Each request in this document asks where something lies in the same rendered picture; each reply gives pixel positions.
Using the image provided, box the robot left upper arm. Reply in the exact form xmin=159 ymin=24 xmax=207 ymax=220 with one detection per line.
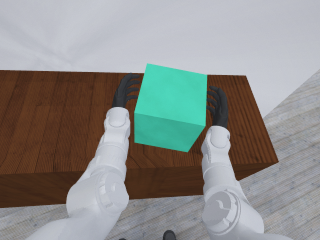
xmin=25 ymin=171 xmax=129 ymax=240

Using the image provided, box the carton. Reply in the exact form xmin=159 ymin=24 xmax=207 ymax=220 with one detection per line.
xmin=134 ymin=63 xmax=207 ymax=152

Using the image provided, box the right robot forearm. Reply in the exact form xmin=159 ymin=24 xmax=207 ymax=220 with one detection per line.
xmin=201 ymin=125 xmax=253 ymax=208

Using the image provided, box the robot right upper arm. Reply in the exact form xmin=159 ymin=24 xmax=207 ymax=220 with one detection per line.
xmin=201 ymin=191 xmax=294 ymax=240

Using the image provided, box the robot left hand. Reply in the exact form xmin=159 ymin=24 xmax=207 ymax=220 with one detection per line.
xmin=111 ymin=73 xmax=140 ymax=108

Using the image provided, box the right robot foot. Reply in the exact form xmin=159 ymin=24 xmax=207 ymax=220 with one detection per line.
xmin=163 ymin=230 xmax=176 ymax=240

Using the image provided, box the pedestal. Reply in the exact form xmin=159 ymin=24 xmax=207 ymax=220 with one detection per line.
xmin=0 ymin=70 xmax=279 ymax=208

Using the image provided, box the left robot forearm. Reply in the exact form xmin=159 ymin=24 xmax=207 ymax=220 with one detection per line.
xmin=76 ymin=107 xmax=130 ymax=183

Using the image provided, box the robot right hand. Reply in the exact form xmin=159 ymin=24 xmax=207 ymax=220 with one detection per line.
xmin=206 ymin=86 xmax=229 ymax=129

